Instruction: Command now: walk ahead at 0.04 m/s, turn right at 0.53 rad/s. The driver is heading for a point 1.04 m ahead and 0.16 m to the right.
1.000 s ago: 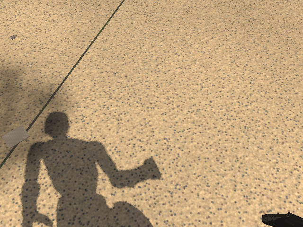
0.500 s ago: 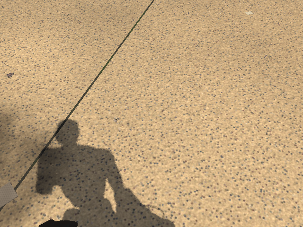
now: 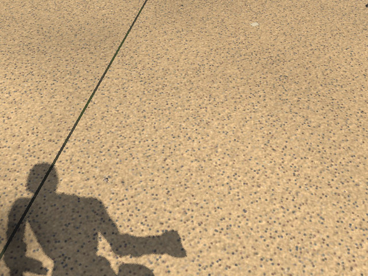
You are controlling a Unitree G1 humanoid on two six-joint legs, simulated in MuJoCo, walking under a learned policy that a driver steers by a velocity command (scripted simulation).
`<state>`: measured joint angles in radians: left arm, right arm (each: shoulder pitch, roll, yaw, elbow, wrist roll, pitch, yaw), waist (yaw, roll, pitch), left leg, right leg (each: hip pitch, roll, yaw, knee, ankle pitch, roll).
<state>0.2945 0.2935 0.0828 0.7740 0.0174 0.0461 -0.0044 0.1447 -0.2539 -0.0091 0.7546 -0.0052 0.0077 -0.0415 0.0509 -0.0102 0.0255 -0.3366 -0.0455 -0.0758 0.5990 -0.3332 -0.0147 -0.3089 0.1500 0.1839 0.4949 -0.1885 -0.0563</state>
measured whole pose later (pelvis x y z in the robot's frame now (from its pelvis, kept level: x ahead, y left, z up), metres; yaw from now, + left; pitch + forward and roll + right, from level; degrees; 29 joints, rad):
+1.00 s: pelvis -0.03 -0.01 +0.01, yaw -19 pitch -2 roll +0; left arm 0.21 0.23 0.00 0.92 0.01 0.01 0.02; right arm 0.24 -0.22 -0.01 0.96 -0.01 0.01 -0.03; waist 0.00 -0.02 0.04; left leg -0.12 -0.01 -0.01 0.40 -0.24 0.00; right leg -0.15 0.07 0.02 0.38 -0.20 -0.06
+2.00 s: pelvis +0.23 -0.11 -0.02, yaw -19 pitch +1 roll +0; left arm 0.50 0.16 0.01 1.13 0.01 -0.09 0.02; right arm -0.01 -0.19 -0.03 0.90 -0.04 -0.07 0.01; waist 0.05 0.00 0.07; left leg -0.46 -0.04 0.13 0.56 -0.12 0.14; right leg 0.06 0.04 -0.03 0.61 -0.49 -0.06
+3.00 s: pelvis +0.75 -0.27 +0.00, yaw -2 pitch +1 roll -1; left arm 0.42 0.18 0.05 1.03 0.02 -0.10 0.03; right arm 0.03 -0.19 -0.05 0.84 -0.04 -0.01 0.06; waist 0.04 0.02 0.07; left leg -0.57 0.05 0.13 0.66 -0.10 0.12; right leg 0.10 0.00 -0.32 0.27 -0.38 0.00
